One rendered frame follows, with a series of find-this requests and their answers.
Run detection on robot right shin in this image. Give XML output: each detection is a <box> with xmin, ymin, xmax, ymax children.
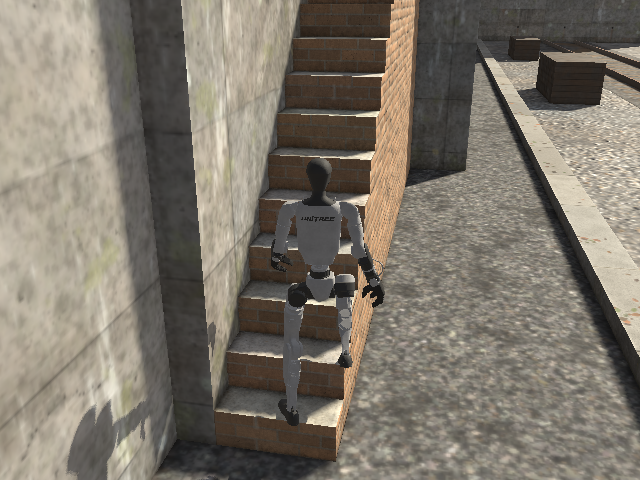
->
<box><xmin>338</xmin><ymin>297</ymin><xmax>352</xmax><ymax>356</ymax></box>

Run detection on robot right forearm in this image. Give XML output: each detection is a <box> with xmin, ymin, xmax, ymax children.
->
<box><xmin>358</xmin><ymin>243</ymin><xmax>380</xmax><ymax>287</ymax></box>

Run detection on robot left forearm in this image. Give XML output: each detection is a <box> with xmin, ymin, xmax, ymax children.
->
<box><xmin>271</xmin><ymin>238</ymin><xmax>283</xmax><ymax>262</ymax></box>

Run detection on right robot upper arm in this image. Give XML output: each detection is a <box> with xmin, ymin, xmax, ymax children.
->
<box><xmin>340</xmin><ymin>201</ymin><xmax>367</xmax><ymax>259</ymax></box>

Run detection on robot left hand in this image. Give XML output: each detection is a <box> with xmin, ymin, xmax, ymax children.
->
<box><xmin>271</xmin><ymin>255</ymin><xmax>294</xmax><ymax>272</ymax></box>

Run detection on robot right hand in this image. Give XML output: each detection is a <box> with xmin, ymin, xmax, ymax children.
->
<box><xmin>362</xmin><ymin>280</ymin><xmax>385</xmax><ymax>308</ymax></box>

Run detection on robot torso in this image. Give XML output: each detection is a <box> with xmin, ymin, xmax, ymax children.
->
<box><xmin>296</xmin><ymin>196</ymin><xmax>343</xmax><ymax>300</ymax></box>

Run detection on left robot upper arm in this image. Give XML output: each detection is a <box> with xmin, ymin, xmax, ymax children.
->
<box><xmin>273</xmin><ymin>201</ymin><xmax>299</xmax><ymax>254</ymax></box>

